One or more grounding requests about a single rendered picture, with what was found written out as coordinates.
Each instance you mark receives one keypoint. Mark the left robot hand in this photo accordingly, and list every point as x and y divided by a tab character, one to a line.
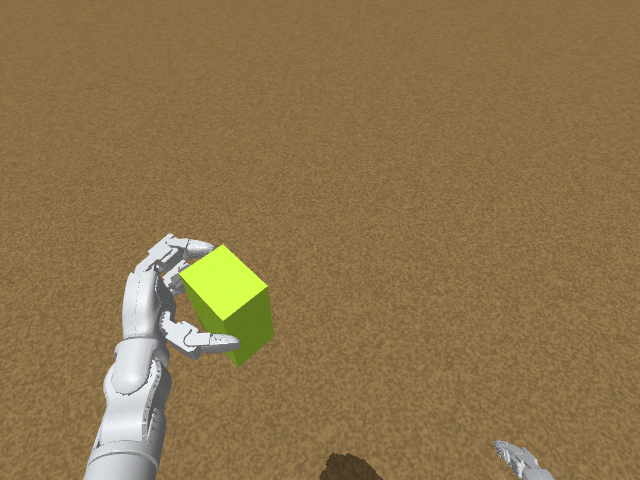
149	308

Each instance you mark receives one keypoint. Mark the left robot arm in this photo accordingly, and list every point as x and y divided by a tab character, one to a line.
130	438

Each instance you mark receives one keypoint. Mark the right robot hand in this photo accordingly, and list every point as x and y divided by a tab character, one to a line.
523	463

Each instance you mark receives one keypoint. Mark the carton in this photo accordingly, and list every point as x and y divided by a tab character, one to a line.
230	299

